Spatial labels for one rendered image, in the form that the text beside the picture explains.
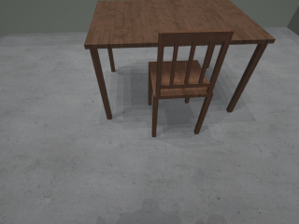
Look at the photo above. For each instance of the table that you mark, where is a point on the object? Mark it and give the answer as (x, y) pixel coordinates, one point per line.
(125, 24)

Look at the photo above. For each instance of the chair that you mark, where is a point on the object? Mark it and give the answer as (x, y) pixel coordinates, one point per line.
(185, 79)

